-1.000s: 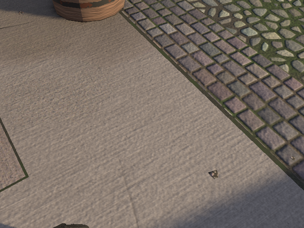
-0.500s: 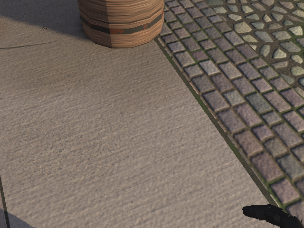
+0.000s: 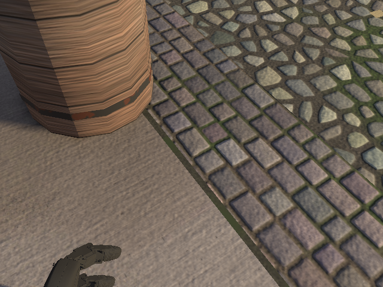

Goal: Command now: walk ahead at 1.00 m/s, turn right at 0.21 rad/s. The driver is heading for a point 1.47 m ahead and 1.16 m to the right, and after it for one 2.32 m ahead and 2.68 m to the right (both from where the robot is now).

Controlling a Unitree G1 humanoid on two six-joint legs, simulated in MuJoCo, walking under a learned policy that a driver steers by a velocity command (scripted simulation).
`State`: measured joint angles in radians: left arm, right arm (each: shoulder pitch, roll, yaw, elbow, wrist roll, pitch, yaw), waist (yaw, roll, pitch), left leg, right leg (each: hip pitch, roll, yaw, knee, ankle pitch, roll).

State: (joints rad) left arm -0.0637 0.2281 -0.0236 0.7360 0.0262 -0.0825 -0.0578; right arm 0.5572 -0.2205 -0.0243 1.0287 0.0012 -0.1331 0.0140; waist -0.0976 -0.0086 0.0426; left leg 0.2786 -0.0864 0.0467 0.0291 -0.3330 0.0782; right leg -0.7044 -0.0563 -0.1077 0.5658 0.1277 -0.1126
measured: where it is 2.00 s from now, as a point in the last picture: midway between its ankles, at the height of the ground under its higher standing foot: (372, 89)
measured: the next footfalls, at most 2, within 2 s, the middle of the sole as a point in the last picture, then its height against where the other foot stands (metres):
right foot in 0.08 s outside the picture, level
left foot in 0.50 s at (166, 211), level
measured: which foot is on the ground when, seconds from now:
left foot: down 0.00-0.08, up 0.10-0.48, down 0.50-0.94, up 0.96-1.00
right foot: up 0.00-0.06, down 0.08-0.50, up 0.52-0.92, down 0.94-1.00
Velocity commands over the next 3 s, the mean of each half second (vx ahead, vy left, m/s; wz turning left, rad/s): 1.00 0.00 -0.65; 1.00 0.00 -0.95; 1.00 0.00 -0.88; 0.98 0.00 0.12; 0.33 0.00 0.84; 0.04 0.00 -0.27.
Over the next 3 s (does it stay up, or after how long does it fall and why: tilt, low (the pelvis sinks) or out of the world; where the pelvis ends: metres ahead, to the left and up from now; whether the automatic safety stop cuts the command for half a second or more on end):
stays up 1.41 -1.38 0.01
